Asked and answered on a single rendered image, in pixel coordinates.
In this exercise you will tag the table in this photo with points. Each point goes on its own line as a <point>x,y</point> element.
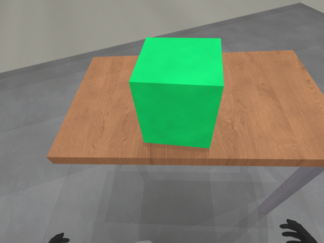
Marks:
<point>271,113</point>

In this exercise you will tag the carton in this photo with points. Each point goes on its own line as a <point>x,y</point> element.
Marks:
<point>177,85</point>

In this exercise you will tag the right robot hand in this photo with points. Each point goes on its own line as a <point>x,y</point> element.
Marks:
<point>301,234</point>

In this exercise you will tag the left robot hand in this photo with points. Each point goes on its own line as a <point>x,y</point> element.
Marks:
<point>59,239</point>

